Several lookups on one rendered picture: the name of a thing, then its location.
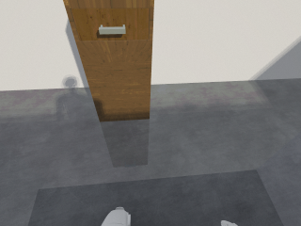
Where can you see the cabinet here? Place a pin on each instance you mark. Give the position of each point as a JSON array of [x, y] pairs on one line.
[[118, 72]]

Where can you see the drawer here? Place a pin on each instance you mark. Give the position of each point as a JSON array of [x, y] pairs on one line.
[[88, 21]]

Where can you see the handle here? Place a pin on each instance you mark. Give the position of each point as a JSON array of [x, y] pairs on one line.
[[110, 30]]

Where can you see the robot left thigh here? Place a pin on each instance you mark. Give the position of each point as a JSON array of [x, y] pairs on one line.
[[117, 217]]

